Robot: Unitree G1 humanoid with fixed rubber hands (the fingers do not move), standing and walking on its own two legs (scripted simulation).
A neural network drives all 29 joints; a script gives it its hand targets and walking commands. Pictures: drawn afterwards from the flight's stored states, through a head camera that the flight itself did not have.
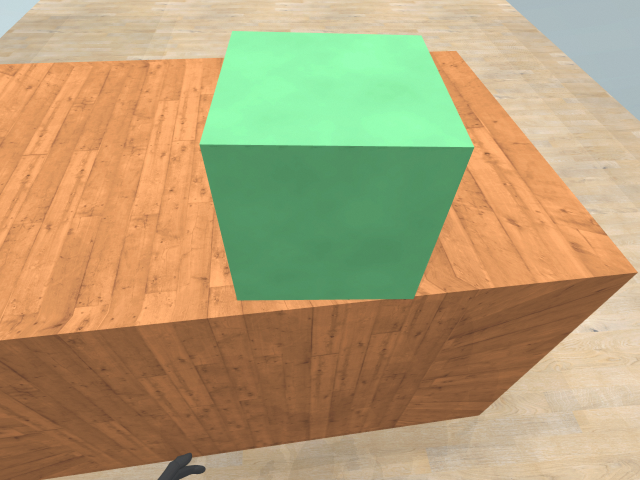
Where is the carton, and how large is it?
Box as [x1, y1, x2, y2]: [199, 31, 473, 299]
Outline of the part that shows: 232,31 199,144 237,299 413,298 473,149 473,145 421,36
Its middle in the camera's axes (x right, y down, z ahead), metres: +0.01 -0.09 +0.55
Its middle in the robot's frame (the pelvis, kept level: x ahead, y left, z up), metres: +0.50 +0.02 +0.12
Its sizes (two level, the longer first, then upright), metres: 0.257 0.253 0.270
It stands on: a pedestal, 0.74 m high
